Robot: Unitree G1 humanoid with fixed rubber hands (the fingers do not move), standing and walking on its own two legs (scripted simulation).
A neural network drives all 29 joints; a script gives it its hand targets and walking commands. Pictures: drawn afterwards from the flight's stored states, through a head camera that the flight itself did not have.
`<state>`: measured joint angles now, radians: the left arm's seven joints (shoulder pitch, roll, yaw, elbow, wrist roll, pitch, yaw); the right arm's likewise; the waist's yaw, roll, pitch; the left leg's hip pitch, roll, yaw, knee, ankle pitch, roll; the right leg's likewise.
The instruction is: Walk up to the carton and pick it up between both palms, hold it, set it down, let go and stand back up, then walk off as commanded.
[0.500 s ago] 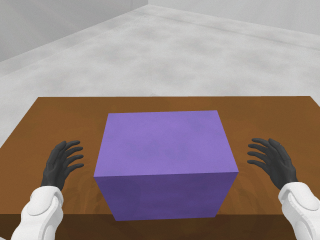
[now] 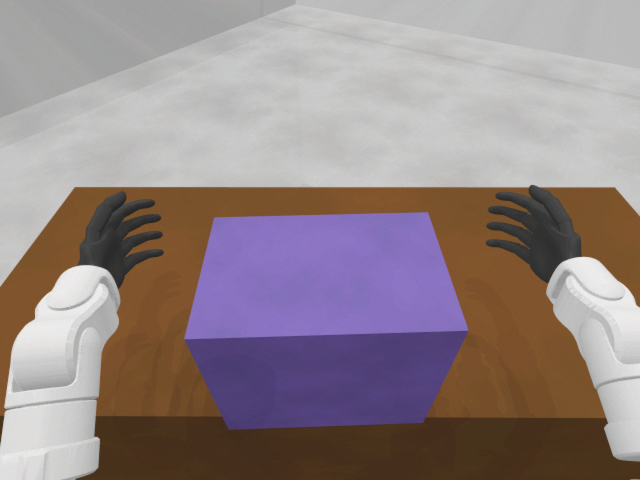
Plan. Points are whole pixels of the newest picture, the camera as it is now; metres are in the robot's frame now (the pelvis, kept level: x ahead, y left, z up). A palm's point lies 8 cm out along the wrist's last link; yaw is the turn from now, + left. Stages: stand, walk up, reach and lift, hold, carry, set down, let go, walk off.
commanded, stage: reach and lift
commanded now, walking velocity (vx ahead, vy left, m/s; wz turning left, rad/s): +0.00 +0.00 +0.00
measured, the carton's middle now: (324, 325) +0.35 +0.01 +0.01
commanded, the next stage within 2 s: none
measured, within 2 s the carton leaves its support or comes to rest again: neither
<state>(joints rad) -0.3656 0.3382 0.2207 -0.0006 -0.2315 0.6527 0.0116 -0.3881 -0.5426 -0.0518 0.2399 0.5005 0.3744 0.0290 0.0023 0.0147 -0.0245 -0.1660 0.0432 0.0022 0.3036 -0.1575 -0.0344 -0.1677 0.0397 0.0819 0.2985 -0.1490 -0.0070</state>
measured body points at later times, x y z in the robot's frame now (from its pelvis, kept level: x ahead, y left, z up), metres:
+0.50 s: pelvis +0.00 +0.00 +0.00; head +0.02 +0.00 +0.45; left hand +0.37 +0.25 +0.13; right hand +0.39 -0.24 +0.12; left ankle +0.00 +0.14 -0.75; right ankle +0.00 -0.12 -0.75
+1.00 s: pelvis +0.00 +0.00 -0.01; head +0.01 +0.00 +0.44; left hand +0.37 +0.23 +0.07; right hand +0.38 -0.23 +0.06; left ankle +0.00 +0.14 -0.75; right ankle +0.00 -0.12 -0.75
